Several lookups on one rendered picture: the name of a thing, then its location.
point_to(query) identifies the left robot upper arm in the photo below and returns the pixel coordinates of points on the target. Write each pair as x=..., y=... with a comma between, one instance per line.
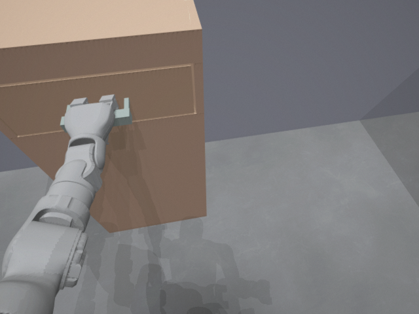
x=47, y=258

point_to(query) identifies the robot left forearm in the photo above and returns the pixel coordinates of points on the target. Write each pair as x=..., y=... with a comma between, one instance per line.
x=68, y=201

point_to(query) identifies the left robot hand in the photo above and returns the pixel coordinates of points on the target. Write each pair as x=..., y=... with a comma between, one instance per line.
x=94, y=118

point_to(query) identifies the drawer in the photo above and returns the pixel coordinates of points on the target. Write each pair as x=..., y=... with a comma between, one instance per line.
x=38, y=106

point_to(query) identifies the cabinet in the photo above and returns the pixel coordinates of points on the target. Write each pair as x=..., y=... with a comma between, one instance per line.
x=155, y=169

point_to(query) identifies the handle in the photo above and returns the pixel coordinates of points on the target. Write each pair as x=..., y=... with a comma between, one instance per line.
x=122, y=116

